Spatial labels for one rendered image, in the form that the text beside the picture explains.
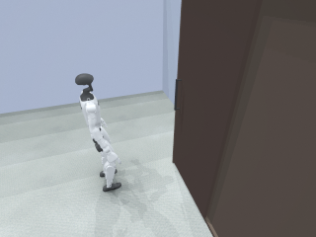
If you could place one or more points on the robot torso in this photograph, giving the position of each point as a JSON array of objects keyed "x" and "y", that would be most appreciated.
[{"x": 98, "y": 115}]

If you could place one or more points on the handle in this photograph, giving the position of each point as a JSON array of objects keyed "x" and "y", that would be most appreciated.
[{"x": 176, "y": 94}]

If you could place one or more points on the robot left hand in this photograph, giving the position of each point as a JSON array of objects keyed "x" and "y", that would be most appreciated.
[{"x": 103, "y": 123}]

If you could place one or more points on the wardrobe door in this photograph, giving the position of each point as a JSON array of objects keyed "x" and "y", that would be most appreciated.
[
  {"x": 266, "y": 181},
  {"x": 215, "y": 41}
]

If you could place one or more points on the robot right thigh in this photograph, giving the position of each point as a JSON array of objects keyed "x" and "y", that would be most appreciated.
[{"x": 98, "y": 147}]

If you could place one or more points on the robot right forearm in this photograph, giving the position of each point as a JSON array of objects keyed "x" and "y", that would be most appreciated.
[{"x": 101, "y": 141}]

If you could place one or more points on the robot right hand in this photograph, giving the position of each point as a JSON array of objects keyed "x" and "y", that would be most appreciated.
[{"x": 112, "y": 157}]

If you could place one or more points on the right robot upper arm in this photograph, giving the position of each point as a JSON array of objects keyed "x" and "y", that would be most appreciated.
[{"x": 91, "y": 111}]

